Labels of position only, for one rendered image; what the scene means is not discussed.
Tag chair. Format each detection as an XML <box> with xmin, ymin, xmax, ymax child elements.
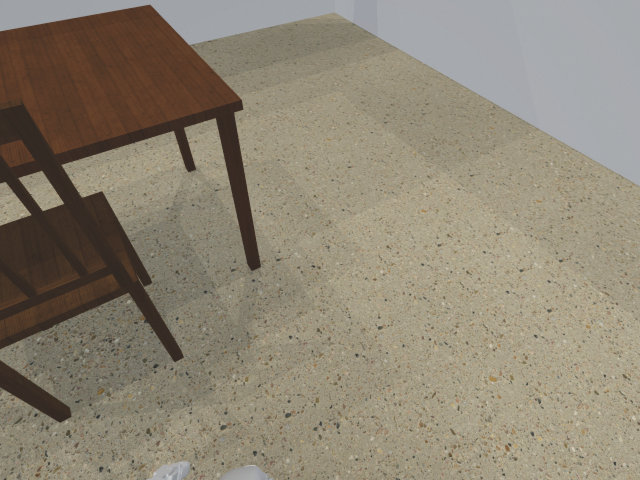
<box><xmin>0</xmin><ymin>99</ymin><xmax>184</xmax><ymax>423</ymax></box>

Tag table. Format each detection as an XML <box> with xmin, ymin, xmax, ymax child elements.
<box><xmin>0</xmin><ymin>5</ymin><xmax>261</xmax><ymax>271</ymax></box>

